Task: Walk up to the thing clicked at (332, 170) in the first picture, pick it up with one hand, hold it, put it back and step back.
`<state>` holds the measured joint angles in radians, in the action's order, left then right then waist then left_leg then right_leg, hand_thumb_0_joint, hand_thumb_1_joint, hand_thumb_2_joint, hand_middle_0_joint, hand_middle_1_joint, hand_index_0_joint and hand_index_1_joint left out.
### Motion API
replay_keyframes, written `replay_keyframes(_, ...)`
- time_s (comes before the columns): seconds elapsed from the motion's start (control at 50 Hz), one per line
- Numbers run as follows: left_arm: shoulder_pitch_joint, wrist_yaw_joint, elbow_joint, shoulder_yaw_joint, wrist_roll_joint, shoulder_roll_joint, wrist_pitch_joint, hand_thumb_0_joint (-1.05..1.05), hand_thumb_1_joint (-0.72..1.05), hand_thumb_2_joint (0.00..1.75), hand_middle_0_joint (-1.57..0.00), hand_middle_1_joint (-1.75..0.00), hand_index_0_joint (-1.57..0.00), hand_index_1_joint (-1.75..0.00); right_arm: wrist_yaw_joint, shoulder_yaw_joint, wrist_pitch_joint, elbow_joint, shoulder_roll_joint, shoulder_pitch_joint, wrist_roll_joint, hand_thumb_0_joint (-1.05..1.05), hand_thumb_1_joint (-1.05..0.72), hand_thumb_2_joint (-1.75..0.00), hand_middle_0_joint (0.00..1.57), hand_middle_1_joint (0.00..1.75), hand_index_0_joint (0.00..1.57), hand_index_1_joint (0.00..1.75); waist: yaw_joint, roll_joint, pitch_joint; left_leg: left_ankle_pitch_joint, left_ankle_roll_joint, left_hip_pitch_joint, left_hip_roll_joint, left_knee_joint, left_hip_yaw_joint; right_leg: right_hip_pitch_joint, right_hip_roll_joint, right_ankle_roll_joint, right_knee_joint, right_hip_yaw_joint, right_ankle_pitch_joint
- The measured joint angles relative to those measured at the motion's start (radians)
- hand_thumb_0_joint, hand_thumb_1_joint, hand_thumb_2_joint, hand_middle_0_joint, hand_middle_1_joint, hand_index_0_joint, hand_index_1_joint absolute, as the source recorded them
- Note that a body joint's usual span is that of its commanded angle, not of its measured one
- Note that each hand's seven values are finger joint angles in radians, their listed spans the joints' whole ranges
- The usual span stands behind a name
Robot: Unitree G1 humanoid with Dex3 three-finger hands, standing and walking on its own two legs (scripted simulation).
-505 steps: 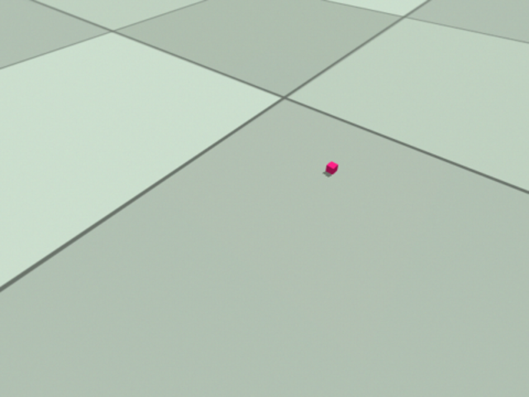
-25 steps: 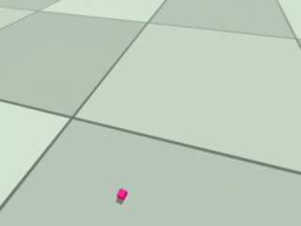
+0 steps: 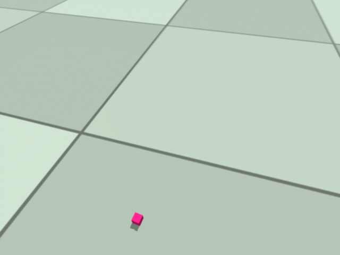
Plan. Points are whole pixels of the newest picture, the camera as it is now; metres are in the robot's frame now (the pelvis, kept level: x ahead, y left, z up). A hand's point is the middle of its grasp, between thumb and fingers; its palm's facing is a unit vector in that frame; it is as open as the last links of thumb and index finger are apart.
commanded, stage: stand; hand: left
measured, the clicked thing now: (137, 219) +0.48 +0.23 -0.76
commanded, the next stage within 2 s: walk up in 1.14 s
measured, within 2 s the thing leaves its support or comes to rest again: neither
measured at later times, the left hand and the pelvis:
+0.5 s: hand out of the picture +0.07 +0.26 -0.16, palm faces -0.03 -0.94 -0.35, open 7.4 cm; pelvis +0.00 +0.00 +0.00, yaw +0 degrees
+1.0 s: hand out of the picture +0.08 +0.26 -0.16, palm faces -0.03 -0.94 -0.35, open 7.4 cm; pelvis +0.00 +0.00 +0.00, yaw +0 degrees
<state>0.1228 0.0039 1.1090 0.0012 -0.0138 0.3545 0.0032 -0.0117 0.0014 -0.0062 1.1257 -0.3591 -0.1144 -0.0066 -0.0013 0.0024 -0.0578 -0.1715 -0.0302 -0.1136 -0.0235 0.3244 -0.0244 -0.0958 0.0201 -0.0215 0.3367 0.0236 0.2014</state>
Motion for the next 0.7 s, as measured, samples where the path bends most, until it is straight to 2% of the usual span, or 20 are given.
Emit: replay_keyframes(0.7, 0.005, -0.001, -0.005, -0.001, 0.000, -0.001, 0.000, 0.01, 0.90, 0.90, -0.21, -0.30, -0.20, -0.30, 0.000, 0.001, 0.001, -0.004, 0.002, 0.001, 0.001, 0.00, -0.90, -0.90, 0.21, 0.30, 0.20, 0.30, 0.001, 0.000, -0.003, -0.006, 0.002, 0.001, 0.001, 0.004, 0.002, 0.003, 0.002, -0.002, -0.001, 0.001, 0.003)
